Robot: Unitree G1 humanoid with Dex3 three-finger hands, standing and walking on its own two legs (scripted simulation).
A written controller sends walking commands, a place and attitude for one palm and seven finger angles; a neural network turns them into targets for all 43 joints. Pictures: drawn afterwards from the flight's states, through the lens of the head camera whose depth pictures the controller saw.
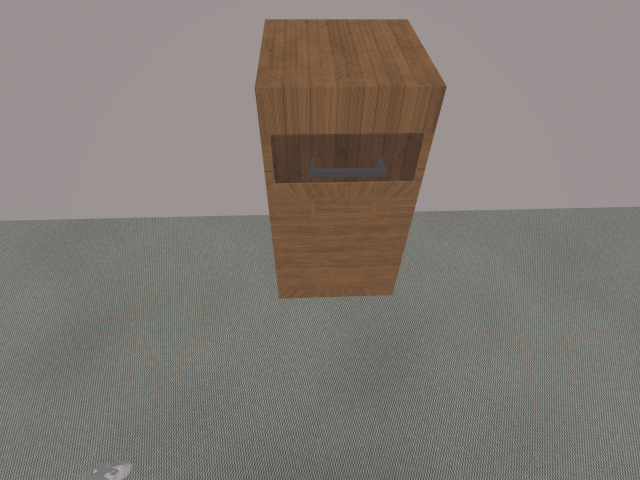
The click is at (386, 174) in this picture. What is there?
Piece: drawer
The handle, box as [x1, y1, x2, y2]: [310, 158, 386, 177]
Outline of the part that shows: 386,170 382,164 381,158 378,158 379,166 377,168 317,169 314,168 314,159 311,159 310,177 380,176 385,175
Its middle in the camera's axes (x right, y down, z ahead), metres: +0.07 -0.18 +1.00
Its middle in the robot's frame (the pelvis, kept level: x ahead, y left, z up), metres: +0.87 -0.02 -0.13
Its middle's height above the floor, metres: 0.64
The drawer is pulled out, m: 0.00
